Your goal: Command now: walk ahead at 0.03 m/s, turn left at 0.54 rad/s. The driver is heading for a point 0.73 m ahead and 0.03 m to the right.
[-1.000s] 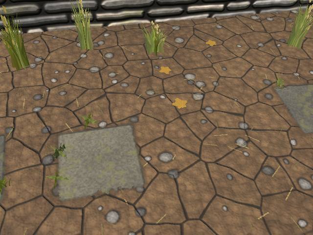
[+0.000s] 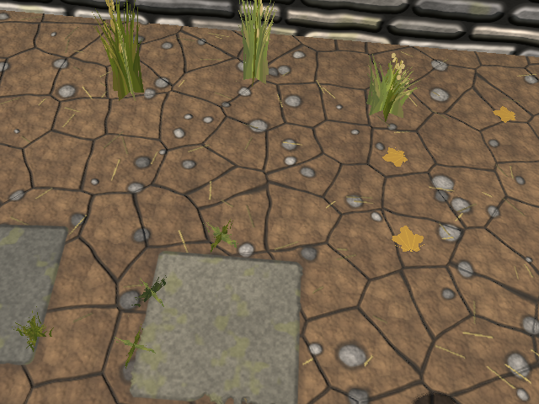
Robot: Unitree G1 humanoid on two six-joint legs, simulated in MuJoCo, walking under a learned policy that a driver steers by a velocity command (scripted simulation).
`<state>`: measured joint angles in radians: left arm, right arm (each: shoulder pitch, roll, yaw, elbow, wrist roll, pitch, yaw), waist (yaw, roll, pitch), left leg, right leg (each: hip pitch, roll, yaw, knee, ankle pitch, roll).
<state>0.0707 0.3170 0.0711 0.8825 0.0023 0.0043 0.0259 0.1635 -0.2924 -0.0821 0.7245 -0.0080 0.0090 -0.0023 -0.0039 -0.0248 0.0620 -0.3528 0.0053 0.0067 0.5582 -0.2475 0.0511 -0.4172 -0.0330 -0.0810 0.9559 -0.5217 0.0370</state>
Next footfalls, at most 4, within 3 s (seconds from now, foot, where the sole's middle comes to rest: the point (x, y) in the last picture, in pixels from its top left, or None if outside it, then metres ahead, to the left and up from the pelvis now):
0.38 right None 0.09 -0.14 -0.77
0.72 left None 0.19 0.13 -0.77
2.38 right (307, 358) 0.54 -0.11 -0.77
2.88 left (258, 252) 0.84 0.01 -0.77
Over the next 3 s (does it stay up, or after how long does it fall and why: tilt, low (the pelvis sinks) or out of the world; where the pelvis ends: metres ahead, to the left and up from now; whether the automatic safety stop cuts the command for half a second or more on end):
stays up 0.67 -0.05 -0.01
